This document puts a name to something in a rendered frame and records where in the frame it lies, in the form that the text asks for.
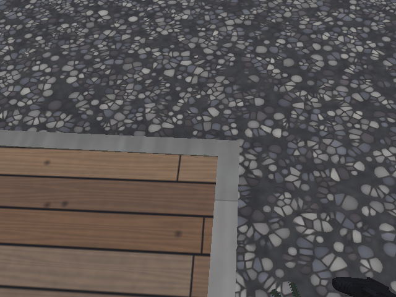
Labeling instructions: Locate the right robot hand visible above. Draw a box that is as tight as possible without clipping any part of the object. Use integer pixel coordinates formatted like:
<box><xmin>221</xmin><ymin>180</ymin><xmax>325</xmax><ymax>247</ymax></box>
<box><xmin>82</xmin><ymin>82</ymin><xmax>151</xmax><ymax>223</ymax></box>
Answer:
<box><xmin>332</xmin><ymin>277</ymin><xmax>396</xmax><ymax>297</ymax></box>

